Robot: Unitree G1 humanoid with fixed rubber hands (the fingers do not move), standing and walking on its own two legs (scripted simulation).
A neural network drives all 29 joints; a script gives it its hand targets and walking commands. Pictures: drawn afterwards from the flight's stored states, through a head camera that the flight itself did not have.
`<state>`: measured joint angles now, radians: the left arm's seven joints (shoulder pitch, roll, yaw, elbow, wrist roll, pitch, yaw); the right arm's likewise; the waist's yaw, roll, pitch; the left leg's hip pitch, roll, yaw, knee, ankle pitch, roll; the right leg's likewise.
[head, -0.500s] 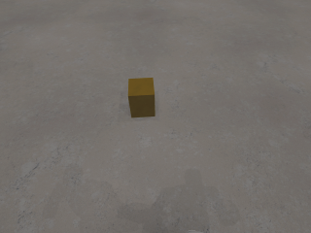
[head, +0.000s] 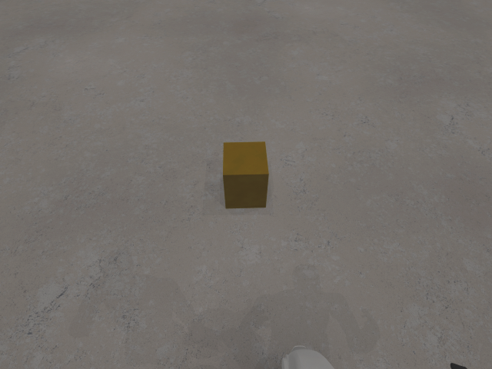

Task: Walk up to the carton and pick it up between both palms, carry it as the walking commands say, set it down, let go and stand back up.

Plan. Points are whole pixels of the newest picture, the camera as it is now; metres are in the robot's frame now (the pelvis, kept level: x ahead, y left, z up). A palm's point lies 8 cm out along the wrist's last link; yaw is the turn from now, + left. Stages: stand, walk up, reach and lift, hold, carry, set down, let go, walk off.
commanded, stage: walk up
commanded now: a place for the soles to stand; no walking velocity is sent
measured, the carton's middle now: (245, 175) +1.05 -0.07 -0.62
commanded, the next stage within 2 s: none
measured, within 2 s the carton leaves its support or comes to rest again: neither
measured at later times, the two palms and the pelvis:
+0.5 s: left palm (33, 344) +0.23 +0.36 -0.09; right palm (417, 290) +0.24 -0.30 -0.05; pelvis +0.16 +0.03 +0.00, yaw +1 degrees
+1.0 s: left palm (48, 264) +0.37 +0.38 -0.09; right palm (373, 204) +0.43 -0.29 -0.05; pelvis +0.32 +0.05 +0.00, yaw +1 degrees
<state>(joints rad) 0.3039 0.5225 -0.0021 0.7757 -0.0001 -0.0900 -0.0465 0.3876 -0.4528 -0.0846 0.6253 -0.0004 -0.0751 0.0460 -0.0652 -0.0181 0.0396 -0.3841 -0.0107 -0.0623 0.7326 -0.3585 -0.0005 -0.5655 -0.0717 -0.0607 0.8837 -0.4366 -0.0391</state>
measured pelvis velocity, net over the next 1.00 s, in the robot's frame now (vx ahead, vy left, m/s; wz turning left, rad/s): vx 0.32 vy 0.05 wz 0.02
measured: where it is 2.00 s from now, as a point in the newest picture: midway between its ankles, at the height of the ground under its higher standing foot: (233, 306)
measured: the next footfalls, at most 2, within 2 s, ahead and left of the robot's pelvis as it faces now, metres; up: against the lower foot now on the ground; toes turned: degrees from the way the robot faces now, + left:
right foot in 0.06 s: +0.17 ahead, -0.13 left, +0.00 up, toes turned -5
left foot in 0.38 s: +0.24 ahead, +0.17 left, +0.00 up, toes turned -2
